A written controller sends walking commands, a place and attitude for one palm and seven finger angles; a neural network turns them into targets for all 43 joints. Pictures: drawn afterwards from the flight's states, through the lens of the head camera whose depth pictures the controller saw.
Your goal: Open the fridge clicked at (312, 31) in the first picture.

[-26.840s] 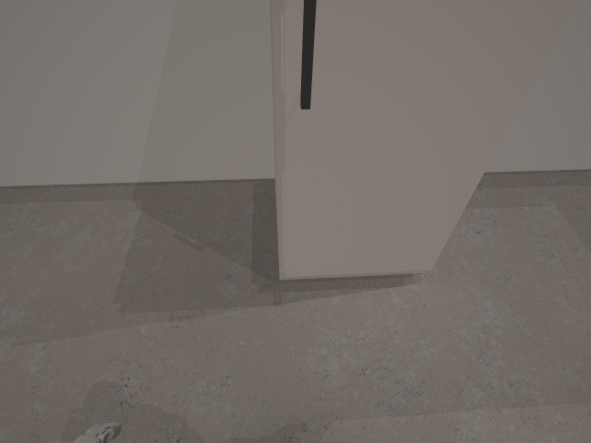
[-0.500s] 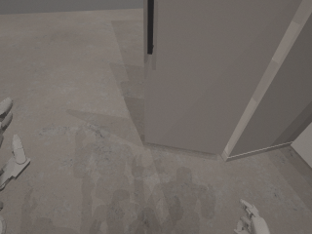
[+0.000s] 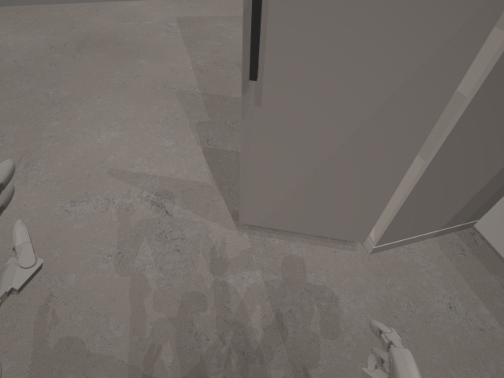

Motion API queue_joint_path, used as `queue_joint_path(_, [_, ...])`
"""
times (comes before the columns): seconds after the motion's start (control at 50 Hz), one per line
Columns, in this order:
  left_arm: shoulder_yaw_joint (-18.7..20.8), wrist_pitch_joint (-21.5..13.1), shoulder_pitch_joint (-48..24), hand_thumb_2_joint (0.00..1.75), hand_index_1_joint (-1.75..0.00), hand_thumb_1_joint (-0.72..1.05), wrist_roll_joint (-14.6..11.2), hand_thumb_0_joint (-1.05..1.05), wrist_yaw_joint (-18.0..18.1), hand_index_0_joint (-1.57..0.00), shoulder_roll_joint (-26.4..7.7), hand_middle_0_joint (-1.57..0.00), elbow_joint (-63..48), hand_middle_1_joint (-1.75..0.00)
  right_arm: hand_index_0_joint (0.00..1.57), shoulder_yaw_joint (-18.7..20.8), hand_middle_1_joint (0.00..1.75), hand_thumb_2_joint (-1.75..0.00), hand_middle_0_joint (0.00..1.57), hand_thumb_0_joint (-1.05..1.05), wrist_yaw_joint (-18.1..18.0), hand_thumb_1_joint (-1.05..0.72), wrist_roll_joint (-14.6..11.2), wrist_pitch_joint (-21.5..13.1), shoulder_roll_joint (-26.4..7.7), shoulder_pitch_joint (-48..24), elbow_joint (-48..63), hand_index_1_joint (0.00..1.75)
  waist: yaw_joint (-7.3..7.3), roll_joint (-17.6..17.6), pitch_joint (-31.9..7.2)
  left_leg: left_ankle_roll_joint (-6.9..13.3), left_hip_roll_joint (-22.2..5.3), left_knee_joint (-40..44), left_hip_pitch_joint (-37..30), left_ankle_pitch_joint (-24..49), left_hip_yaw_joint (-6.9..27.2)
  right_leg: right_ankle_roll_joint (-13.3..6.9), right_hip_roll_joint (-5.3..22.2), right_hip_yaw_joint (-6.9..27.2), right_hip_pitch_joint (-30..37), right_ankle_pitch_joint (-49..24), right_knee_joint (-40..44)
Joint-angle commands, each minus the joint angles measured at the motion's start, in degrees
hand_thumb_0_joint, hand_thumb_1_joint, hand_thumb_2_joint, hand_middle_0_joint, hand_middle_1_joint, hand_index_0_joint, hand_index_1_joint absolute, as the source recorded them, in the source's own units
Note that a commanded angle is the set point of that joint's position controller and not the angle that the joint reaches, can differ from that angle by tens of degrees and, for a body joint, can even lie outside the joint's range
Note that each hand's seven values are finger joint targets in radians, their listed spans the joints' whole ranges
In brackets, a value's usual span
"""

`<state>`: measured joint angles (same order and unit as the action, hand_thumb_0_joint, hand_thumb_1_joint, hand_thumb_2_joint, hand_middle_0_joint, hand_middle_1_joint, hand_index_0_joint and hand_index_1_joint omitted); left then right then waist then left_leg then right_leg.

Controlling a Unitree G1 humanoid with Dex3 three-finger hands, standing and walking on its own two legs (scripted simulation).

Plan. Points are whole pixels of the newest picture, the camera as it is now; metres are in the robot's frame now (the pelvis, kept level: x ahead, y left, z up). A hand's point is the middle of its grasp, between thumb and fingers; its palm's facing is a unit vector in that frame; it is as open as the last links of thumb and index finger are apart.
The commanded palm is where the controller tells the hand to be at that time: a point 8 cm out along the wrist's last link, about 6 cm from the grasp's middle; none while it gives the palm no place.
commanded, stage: stop stepping back and stand still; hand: left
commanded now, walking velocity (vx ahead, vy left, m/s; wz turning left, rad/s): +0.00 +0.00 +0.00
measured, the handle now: (257, 19) +0.82 +0.06 +0.21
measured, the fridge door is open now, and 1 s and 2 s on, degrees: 64 64 64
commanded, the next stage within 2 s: let the arm hang, fingers relaxed in 0.18 s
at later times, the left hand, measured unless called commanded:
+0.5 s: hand out of the picture +0.12 +0.22 -0.11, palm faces -0.04 -0.94 -0.34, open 7.4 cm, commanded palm none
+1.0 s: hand out of the picture +0.06 +0.25 -0.14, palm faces -0.01 -0.93 -0.38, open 7.4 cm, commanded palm none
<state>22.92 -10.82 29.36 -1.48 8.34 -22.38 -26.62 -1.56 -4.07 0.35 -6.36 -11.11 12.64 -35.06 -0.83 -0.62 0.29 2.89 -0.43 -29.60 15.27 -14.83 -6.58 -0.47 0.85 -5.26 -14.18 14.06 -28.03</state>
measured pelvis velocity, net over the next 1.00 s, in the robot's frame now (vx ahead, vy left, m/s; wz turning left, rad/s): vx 0.00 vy -0.01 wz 0.02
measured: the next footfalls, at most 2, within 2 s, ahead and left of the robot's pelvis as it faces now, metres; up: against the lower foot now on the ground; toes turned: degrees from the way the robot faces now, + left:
none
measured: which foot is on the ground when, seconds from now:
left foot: down 0.00-1.00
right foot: down 0.00-1.00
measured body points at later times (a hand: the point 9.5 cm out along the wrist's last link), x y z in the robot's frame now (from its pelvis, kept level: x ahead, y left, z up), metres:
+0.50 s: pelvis -0.02 +0.00 -0.01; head -0.01 -0.02 +0.44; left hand +0.12 +0.27 -0.09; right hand +0.12 -0.27 -0.13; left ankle +0.01 +0.08 -0.74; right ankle +0.01 -0.11 -0.74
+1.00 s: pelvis +0.00 -0.01 +0.01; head +0.01 -0.02 +0.46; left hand +0.06 +0.30 -0.11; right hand +0.05 -0.30 -0.14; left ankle +0.01 +0.08 -0.74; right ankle +0.01 -0.11 -0.74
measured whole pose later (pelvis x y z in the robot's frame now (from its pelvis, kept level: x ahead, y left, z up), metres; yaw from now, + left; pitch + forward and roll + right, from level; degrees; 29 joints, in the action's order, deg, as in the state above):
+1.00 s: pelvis +0.00 -0.01 +0.01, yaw +1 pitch -1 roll +0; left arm 0.8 -0.2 7.4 0.6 -0.3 -20.5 63.8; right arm 0.0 0.0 1.0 0.7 -18.0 9.1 -63.2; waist 0.5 2.0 2.4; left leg 1.8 -0.5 -22.1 11.0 -10.4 -5.4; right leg -1.7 0.1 -6.4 -9.5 10.3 -20.5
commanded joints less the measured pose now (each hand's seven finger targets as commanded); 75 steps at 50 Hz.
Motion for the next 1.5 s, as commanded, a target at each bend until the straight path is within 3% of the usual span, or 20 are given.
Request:
queue_joint_path(0.0, [7.21,-4.06,-1.56,0.90,-0.30,0.90,0.10,0.00,1.54,-0.20,-10.04,-0.20,-11.14,-0.30,0.20,3.33,0.30,-0.90,0.20,0.00,-0.66,-0.90,-0.07,-2.97,-8.15,-4.69,8.79,0.30,0.09,6.38,-6.60,-2.10,-7.35,9.14,3.19,8.19,9.41,0.24,2.25,5.16,7.17,-8.40,0.91])
queue_joint_path(0.08, [6.94,-3.81,-1.07,0.90,-0.30,0.90,-0.08,0.00,1.43,-0.20,-9.52,-0.20,-9.75,-0.30,0.20,3.41,0.30,-0.90,0.20,0.00,-0.74,-0.90,-0.22,-2.70,-8.19,-4.84,8.83,0.30,0.21,4.36,-6.09,-2.22,-7.20,9.19,3.35,6.74,9.30,0.25,2.53,5.70,6.65,-8.46,1.74])
queue_joint_path(0.24, [6.76,-3.70,-2.94,0.90,-0.30,0.90,0.20,0.00,1.53,-0.20,-10.25,-0.20,-9.87,-0.30,0.20,3.53,0.30,-0.90,0.20,0.00,-1.12,-0.90,-0.08,-2.57,-8.50,-5.54,8.95,0.30,0.12,3.79,-4.80,-1.95,-6.34,9.70,4.56,-0.17,9.17,0.01,3.23,6.83,5.41,-4.74,3.88])
queue_joint_path(0.26, [-17.09,5.03,-4.79,0.90,-0.30,0.90,3.15,0.00,-6.92,-0.20,-2.40,-0.20,34.41,-0.30,0.20,5.99,0.30,-0.90,0.20,0.00,4.17,-0.90,-0.59,-4.55,-19.80,-8.86,-4.45,0.30,2.65,3.40,-0.09,-0.83,-7.76,-0.98,5.69,12.40,9.25,-0.90,8.46,4.44,-2.17,-14.26,-1.62])
queue_joint_path(0.28, [-16.18,9.71,-6.92,0.90,-0.30,0.90,2.18,0.00,-7.94,-0.20,-1.87,-0.20,34.75,-0.30,0.20,5.78,0.30,-0.90,0.20,0.00,4.49,-0.90,-1.17,-0.31,-16.99,-5.07,-2.95,0.30,2.42,5.12,-4.72,-1.86,-7.94,0.97,2.28,11.96,8.28,-1.36,8.25,6.81,-3.04,-8.64,0.34])
queue_joint_path(0.3, [-16.50,10.90,-8.01,0.90,-0.30,0.90,2.20,0.00,-8.10,-0.20,-1.40,-0.20,34.20,-0.30,0.20,5.56,0.30,-0.90,0.20,0.00,4.32,-0.90,-0.89,0.85,-16.73,-4.91,-1.89,0.30,2.32,6.05,-3.08,-1.25,-8.96,2.74,3.63,7.46,9.34,-1.02,6.90,5.08,-4.58,-1.20,-0.42])
queue_joint_path(0.32, [-16.65,10.57,-9.81,0.90,-0.30,0.90,2.35,0.00,-8.22,-0.20,-1.23,-0.20,36.58,-0.30,0.20,5.25,0.30,-0.90,0.20,0.00,4.42,-0.90,-0.38,1.53,-16.83,-4.98,-2.82,0.30,1.77,5.63,-4.00,0.08,-9.72,4.11,6.22,5.09,11.49,-1.21,5.43,3.99,-4.17,3.40,-2.84])
queue_joint_path(0.36, [-17.19,10.37,-12.41,0.90,-0.30,0.90,2.84,0.00,-8.40,-0.20,-3.23,-0.20,42.17,-0.30,0.20,4.62,0.30,-0.90,0.20,0.00,4.36,-0.90,0.29,2.76,-17.93,-5.42,-3.29,0.30,1.18,-1.36,-2.76,1.27,-9.90,6.76,8.30,2.77,14.09,-1.50,4.03,4.45,-1.56,4.45,-3.70])
queue_joint_path(0.42, [-18.09,9.94,-15.92,0.90,-0.30,0.90,3.38,0.00,-8.29,-0.20,-5.41,-0.20,52.04,-0.30,0.20,4.37,0.30,-0.90,0.20,0.00,4.48,-0.90,0.91,3.82,-18.57,-5.06,-5.94,0.30,1.03,-9.36,-3.35,0.90,-7.10,5.06,6.22,3.46,12.81,-2.68,6.38,7.17,-0.11,1.49,0.33])
queue_joint_path(0.46, [-19.35,10.03,-17.63,0.90,-0.30,0.90,3.17,0.00,-8.10,-0.20,-5.74,-0.20,58.13,-0.30,0.20,3.84,0.30,-0.90,0.20,0.00,4.60,-0.90,1.14,4.66,-17.70,-4.32,-8.13,0.30,1.56,-7.69,-2.95,0.27,-5.15,4.01,3.16,3.01,10.82,-3.73,7.90,9.41,-2.06,2.99,2.65])
queue_joint_path(0.5, [-20.13,9.98,-19.16,0.90,-0.30,0.90,3.00,0.00,-7.98,-0.20,-6.14,-0.20,63.26,-0.30,0.20,3.54,0.30,-0.90,0.20,0.00,4.65,-0.90,1.22,5.22,-16.85,-4.16,-10.02,0.30,2.00,-2.71,-3.03,-0.24,-4.29,4.16,0.61,2.36,9.52,-4.01,8.56,10.33,-2.79,3.81,4.64])
queue_joint_path(0.62, [-20.61,9.19,-19.30,0.90,-0.30,0.90,2.48,0.00,-7.85,-0.20,-6.48,-0.20,75.01,-0.30,0.20,3.56,0.30,-0.90,0.20,0.00,4.02,-0.90,0.91,5.47,-16.59,-4.28,-16.15,0.30,1.38,7.92,-4.69,-0.75,-5.69,7.76,-0.52,1.81,10.02,-3.76,7.67,9.87,2.72,2.42,7.12])
queue_joint_path(0.68, [-20.45,8.97,-19.22,0.90,-0.30,0.90,2.36,0.00,-7.83,-0.20,-6.12,-0.20,79.25,-0.30,0.20,3.82,0.30,-0.90,0.20,0.00,3.57,-0.90,0.74,5.47,-16.38,-3.04,-18.90,0.30,1.33,6.94,-6.07,-0.92,-6.34,7.68,-2.05,3.70,9.83,-3.94,8.00,9.52,5.12,-0.84,8.37])
queue_joint_path(0.72, [-20.51,9.01,-19.79,0.90,-0.30,0.90,2.25,0.00,-7.87,-0.20,-6.10,-0.20,81.50,-0.30,0.20,3.83,0.30,-0.90,0.20,0.00,3.37,-0.90,0.66,5.62,-16.49,-2.84,-20.43,0.30,1.40,6.74,-4.67,-1.09,-6.67,8.44,-2.38,3.38,9.82,-3.86,8.01,9.40,4.89,-0.66,9.61])
queue_joint_path(0.74, [-20.45,8.99,-20.21,0.90,-0.30,0.90,2.33,0.00,-7.84,-0.20,-6.18,-0.20,82.45,-0.30,0.20,3.99,0.30,-0.90,0.20,0.00,3.30,-0.90,0.57,5.71,-16.65,-2.50,-21.01,0.30,1.49,4.23,-3.90,-1.19,-7.02,8.57,-2.84,4.15,9.90,-3.65,7.95,8.83,4.71,-1.20,10.23])
queue_joint_path(0.8, [-20.65,9.21,-21.50,0.90,-0.30,0.90,2.21,0.00,-7.92,-0.20,-6.14,-0.20,84.98,-0.30,0.20,3.88,0.30,-0.90,0.20,0.00,3.17,-0.90,0.60,5.86,-17.16,-2.54,-23.14,0.30,1.48,3.09,-0.84,-1.24,-7.54,10.77,-2.58,2.92,10.25,-3.30,7.65,8.51,3.99,0.76,11.80])
queue_joint_path(0.92, [-20.76,9.31,-23.66,0.90,-0.30,0.90,2.29,0.00,-8.05,-0.20,-7.17,-0.20,87.62,-0.30,0.20,3.74,0.30,-0.90,0.20,0.00,3.41,-0.90,0.73,5.91,-18.32,-4.19,-25.34,0.30,1.29,0.79,1.07,-1.17,-7.78,13.69,-3.28,2.20,10.36,-2.58,7.47,8.13,3.95,2.07,13.57])
queue_joint_path(1.0, [-20.94,8.84,-24.94,0.90,-0.30,0.90,2.26,0.00,-8.01,-0.20,-7.84,-0.20,88.00,-0.30,0.20,3.53,0.30,-0.90,0.20,0.00,3.58,-0.90,0.68,5.61,-18.70,-5.35,-25.94,0.30,1.32,-1.76,-1.30,-1.20,-7.82,13.56,-5.96,7.94,10.04,-2.20,7.87,7.72,5.83,-4.00,13.25])
queue_joint_path(1.24, [-20.88,8.28,-26.68,0.90,-0.30,0.90,2.35,0.00,-7.78,-0.20,-8.63,-0.20,87.28,-0.30,0.20,3.26,0.30,-0.90,0.20,0.00,3.70,-0.90,0.51,4.95,-19.56,-8.73,-26.35,0.30,1.24,0.05,-3.20,-1.55,-8.10,14.86,-9.20,15.67,9.71,-1.60,7.95,7.27,8.72,-13.09,12.36])
queue_joint_path(1.48, [-20.71,8.18,-25.67,0.90,-0.30,0.90,2.21,0.00,-7.70,-0.20,-8.44,-0.20,87.87,-0.30,0.20,3.03,0.30,-0.90,0.20,0.00,3.26,-0.90,0.51,4.92,-19.51,-9.28,-26.65,0.30,1.42,2.10,-4.28,-1.90,-8.18,14.62,-11.13,16.64,8.88,-1.93,8.47,7.38,10.51,-16.71,13.31])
